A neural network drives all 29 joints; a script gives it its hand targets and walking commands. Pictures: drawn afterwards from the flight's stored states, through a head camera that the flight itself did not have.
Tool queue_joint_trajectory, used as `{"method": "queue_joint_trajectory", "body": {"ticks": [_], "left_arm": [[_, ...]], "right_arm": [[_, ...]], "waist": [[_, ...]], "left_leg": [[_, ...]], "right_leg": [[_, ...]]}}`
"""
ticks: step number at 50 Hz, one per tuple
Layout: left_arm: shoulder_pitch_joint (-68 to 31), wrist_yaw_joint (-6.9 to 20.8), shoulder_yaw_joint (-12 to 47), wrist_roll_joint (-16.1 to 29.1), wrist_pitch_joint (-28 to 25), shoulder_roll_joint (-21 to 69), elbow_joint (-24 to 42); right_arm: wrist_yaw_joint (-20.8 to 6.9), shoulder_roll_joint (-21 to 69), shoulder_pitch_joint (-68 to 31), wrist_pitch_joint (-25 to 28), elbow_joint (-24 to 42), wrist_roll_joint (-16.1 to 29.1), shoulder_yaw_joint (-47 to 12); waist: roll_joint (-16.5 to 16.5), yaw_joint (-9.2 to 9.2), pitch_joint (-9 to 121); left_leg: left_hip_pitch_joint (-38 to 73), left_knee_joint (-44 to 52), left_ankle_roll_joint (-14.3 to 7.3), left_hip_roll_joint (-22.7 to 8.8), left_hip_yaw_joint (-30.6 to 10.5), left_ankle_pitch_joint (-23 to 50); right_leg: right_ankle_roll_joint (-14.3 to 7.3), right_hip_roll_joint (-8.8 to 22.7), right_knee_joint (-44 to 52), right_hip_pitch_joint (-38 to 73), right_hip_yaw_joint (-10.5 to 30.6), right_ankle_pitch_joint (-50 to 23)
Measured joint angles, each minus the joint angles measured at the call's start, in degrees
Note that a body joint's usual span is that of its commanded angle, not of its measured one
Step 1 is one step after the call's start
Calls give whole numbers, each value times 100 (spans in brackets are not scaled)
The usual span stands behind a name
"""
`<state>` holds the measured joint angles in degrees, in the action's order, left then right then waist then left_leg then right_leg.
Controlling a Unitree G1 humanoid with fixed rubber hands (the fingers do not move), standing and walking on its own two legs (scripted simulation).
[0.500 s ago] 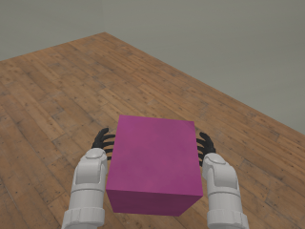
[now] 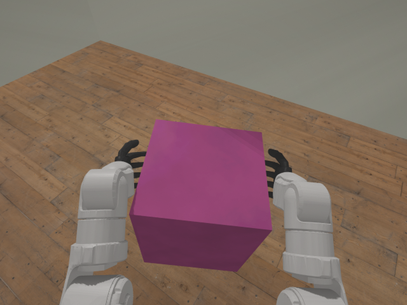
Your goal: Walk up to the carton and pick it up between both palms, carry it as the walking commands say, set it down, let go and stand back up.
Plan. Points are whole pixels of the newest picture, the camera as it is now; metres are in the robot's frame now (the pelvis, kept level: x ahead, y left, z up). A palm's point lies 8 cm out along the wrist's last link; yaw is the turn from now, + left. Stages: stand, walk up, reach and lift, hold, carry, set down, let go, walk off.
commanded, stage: carry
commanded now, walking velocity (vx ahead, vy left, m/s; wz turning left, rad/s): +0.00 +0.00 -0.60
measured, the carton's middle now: (199, 201) +0.32 +0.01 +0.03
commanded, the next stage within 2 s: none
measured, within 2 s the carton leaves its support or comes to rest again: neither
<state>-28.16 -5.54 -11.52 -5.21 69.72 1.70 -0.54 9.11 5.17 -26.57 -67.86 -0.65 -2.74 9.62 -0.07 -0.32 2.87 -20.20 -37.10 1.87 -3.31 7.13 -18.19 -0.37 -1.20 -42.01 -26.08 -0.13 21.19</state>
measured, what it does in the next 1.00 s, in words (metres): steps on the spot, turning right: left foot, then right foot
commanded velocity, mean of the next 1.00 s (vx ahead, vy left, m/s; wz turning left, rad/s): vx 0.00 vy -0.06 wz -0.22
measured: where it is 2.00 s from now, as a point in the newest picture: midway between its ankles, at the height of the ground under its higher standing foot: outside the picture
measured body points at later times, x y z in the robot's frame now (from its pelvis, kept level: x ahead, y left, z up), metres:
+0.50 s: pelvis -0.06 +0.01 +0.02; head +0.00 -0.04 +0.46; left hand +0.32 +0.10 +0.10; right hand +0.27 -0.20 +0.08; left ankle -0.07 +0.18 -0.68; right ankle +0.05 -0.07 -0.72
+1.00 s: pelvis -0.10 +0.01 +0.01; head -0.05 -0.02 +0.45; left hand +0.29 +0.01 +0.06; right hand +0.17 -0.27 +0.07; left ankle -0.06 +0.16 -0.70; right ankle -0.06 -0.07 -0.72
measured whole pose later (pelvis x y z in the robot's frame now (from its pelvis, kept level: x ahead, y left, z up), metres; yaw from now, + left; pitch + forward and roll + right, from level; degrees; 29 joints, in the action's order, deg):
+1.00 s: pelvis -0.10 +0.01 +0.01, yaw -21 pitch +4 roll +2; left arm -31.9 -6.6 -12.2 -4.2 66.3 3.9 -4.6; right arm 8.2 2.7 -30.1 -69.8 0.8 -4.4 11.7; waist 1.0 -0.3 -3.1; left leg -21.4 -41.7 2.4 -6.6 7.6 -29.3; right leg -4.7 -4.1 -35.4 -27.1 1.3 12.0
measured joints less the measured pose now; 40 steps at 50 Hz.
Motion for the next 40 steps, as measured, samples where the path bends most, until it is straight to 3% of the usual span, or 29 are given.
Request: {"method": "queue_joint_trajectory", "body": {"ticks": [1, 3, 6, 14, 21, 25, 28, 29, 31, 34, 37, 40], "left_arm": [[-95, 2, 2, 9, -5, -6, -51], [-221, -49, 1, 6, -48, 79, -199], [-213, -93, 0, 8, -45, 154, -250], [-135, -112, 0, 8, 39, 157, 277], [-193, -74, -25, 8, 37, 103, 541], [-241, -58, -44, 8, 37, 94, 504], [-302, -42, -46, 8, 38, 74, 439], [-340, -38, -46, 12, 38, 59, 404], [-342, -18, -50, 60, 47, -24, 371], [-281, 24, -49, 128, 63, -101, 288], [-409, 35, -49, 185, 67, -192, 226], [-580, 46, -48, 208, 68, -263, 130]], "right_arm": [[0, -50, -85, -37, -1, -8, 0], [-23, -199, -106, -76, 1, 44, 0], [-26, -295, -134, -196, 8, 98, -1], [28, -303, -313, -231, 230, 216, -1], [70, -308, -580, -237, 310, 232, -1], [77, -310, -617, -258, 311, 213, -1], [76, -311, -625, -268, 312, 185, -1], [75, -310, -626, -264, 310, 176, -2], [80, -233, -635, -260, 290, 115, -3], [85, -106, -561, -292, 277, -20, -1], [89, -102, -647, -295, 273, -39, -1], [81, -99, -723, -287, 268, -100, 0]], "waist": [[-21, -5, -85], [-27, -1, -287], [22, 1, -446], [17, -2, -747], [16, -4, -756], [22, -9, -638], [25, -14, -623], [62, -9, -621], [108, -5, -703], [136, -3, -589], [185, -2, -516], [192, 4, -447]], "left_leg": [[-19, -106, 11, -37, 49, -42], [-101, -569, 12, -36, -4, -749], [-300, -1242, 11, 51, -182, -1100], [-353, -1552, 11, 88, -478, -1105], [-351, -1498, 12, 299, -497, -1106], [-254, -819, 12, 436, -466, -1111], [227, 390, 11, 443, -305, -892], [347, 704, -16, 435, -297, -526], [372, 659, -77, 334, -242, 261], [405, 639, -111, 140, -108, 112], [374, 636, -101, -32, 88, 56], [296, 513, -29, -213, 336, -14]], "right_leg": [[-117, -28, 119, 7, 19, -539], [-372, -86, 46, 11, 62, -619], [-482, -104, 212, 8, 244, -657], [-483, -111, 858, -7, 623, -1221], [-384, -166, 1320, -94, 883, -1669], [-303, -258, 1463, -257, 994, -1883], [-189, -406, 1496, -334, 1049, -2006], [-130, -458, 1441, -383, 1053, -2010], [-61, -495, 462, -651, 797, -942], [-56, -388, -1074, -986, 336, -386], [-57, -219, -1167, -875, 206, -373], [-57, -180, -237, -483, 155, -360]]}}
